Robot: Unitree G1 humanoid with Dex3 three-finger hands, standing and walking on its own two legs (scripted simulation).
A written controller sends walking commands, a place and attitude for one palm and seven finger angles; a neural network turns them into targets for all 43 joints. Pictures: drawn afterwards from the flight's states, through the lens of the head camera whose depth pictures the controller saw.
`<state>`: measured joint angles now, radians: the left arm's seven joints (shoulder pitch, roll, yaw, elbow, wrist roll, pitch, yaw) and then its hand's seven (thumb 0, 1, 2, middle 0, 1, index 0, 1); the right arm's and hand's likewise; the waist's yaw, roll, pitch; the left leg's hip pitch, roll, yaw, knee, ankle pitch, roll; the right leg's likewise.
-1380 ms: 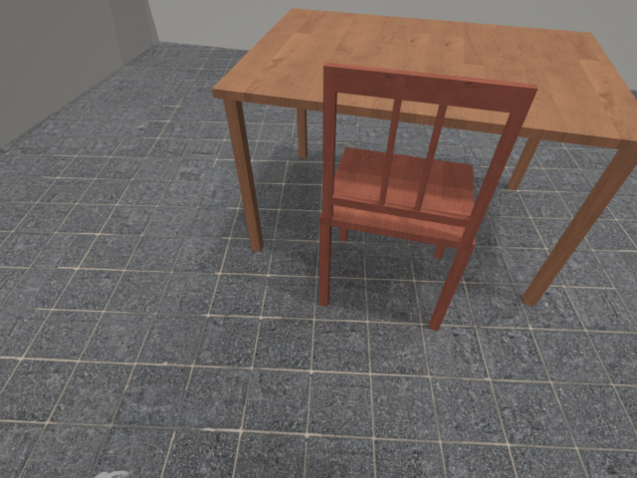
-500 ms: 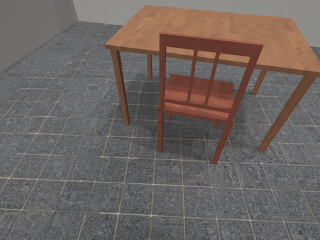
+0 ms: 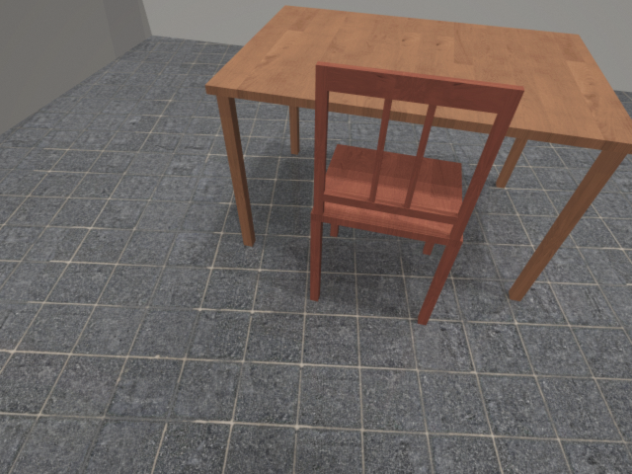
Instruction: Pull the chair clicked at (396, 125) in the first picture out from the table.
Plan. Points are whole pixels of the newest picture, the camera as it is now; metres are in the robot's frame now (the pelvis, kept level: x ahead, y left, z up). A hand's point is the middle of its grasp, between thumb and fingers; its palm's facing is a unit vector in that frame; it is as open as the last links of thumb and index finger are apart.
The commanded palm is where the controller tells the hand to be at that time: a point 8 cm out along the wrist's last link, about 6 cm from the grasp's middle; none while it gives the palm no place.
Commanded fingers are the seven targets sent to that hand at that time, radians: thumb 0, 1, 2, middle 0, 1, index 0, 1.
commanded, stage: look at it before walking up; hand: left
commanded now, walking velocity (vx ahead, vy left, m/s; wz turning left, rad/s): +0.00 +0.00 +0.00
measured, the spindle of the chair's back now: (379, 154) +0.85 -0.11 -0.08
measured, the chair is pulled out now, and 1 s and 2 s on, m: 0.00 0.00 0.00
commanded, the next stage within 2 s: walk to a spot facing it in 0.06 s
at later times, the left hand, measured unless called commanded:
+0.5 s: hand out of the picture +0.06 +0.21 -0.18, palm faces -0.12 -0.95 -0.29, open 7.4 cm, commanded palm none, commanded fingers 0.00 0.90 0.90 -0.20 -0.30 -0.20 -0.30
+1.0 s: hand out of the picture +0.08 +0.17 -0.16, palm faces -0.30 -0.92 -0.26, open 7.4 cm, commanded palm none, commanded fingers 0.00 0.90 0.90 -0.20 -0.30 -0.20 -0.30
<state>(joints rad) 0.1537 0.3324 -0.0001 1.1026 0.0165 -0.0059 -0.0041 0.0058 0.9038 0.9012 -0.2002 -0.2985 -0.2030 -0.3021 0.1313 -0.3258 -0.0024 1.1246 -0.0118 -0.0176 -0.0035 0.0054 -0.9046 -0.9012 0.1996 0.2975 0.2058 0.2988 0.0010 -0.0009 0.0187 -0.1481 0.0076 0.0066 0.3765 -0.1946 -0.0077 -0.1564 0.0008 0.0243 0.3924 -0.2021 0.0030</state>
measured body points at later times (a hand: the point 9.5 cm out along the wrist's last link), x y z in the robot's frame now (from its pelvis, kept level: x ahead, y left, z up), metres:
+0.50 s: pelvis -0.01 -0.01 -0.02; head +0.01 -0.03 +0.43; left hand +0.07 +0.25 -0.15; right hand +0.04 -0.28 -0.16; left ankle +0.01 +0.12 -0.75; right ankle +0.00 -0.11 -0.74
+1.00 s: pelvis -0.02 -0.01 +0.00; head +0.00 -0.03 +0.45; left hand +0.09 +0.22 -0.14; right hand -0.01 -0.30 -0.14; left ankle +0.02 +0.15 -0.70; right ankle +0.00 -0.10 -0.75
